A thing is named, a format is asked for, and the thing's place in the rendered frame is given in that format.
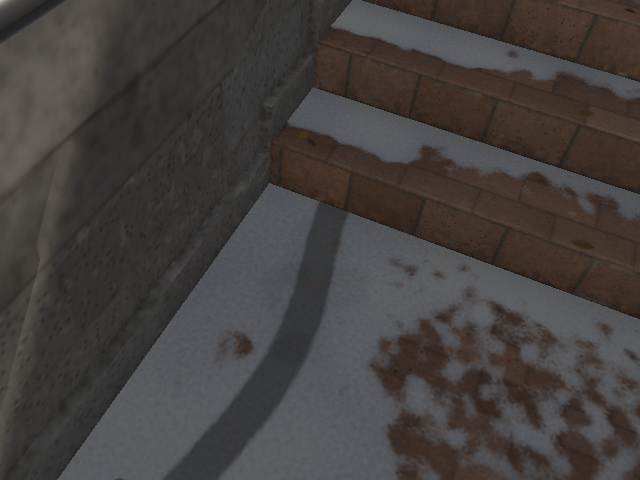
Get stairs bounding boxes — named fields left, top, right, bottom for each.
left=269, top=0, right=640, bottom=319

